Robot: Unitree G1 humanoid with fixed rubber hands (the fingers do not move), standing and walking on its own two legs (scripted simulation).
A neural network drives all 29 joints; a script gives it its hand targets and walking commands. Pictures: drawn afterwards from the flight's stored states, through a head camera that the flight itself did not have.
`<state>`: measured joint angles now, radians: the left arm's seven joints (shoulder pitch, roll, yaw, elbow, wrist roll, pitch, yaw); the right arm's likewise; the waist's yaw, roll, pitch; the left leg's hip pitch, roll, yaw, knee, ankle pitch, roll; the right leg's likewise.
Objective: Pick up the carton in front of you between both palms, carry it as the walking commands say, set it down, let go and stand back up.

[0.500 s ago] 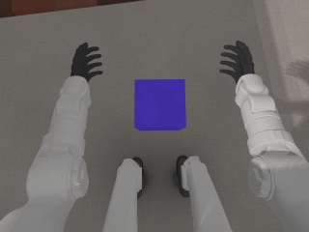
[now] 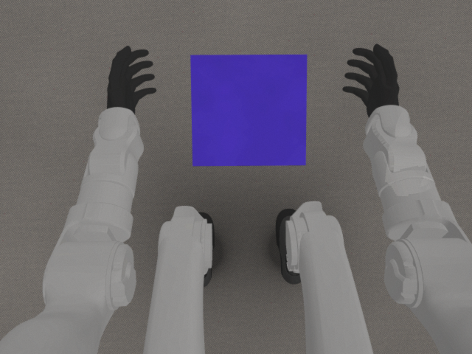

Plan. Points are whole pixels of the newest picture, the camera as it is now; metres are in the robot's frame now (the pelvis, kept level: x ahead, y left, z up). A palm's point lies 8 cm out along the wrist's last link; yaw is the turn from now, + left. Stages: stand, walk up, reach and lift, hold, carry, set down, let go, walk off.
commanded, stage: reach and lift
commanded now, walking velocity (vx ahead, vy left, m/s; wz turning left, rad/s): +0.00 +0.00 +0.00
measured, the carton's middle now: (246, 119) +0.46 -0.01 -0.37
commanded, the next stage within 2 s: none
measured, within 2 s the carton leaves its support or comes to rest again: leaves its support in 1.26 s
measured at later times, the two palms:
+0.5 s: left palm (154, 112) +0.47 +0.18 -0.31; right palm (341, 110) +0.47 -0.20 -0.31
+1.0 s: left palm (173, 108) +0.48 +0.14 -0.30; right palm (325, 109) +0.47 -0.16 -0.29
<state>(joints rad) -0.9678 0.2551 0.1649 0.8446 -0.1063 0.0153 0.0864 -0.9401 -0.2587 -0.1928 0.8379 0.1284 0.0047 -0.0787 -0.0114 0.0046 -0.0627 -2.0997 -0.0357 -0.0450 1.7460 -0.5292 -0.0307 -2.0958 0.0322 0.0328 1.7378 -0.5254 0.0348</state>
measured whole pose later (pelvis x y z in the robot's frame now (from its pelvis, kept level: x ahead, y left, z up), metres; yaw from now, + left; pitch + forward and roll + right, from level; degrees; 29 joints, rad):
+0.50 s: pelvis -0.04 +0.00 -0.12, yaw +0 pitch +38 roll +0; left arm -1.30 0.38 0.01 1.10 -0.27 -0.02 0.12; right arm -1.29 -0.35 -0.05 1.09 0.28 -0.02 -0.13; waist -0.02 0.00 0.32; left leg -2.29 -0.04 -0.04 2.16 -0.53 -0.05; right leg -2.29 0.04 0.03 2.16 -0.52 0.04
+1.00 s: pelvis -0.04 +0.00 -0.11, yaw +0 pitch +40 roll -1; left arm -1.34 0.28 -0.03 1.17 -0.26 -0.05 0.16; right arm -1.31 -0.26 -0.01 1.14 0.28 -0.06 -0.14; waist -0.03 0.00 0.25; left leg -2.30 -0.04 -0.04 2.13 -0.52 -0.04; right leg -2.30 0.04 0.04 2.12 -0.52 0.05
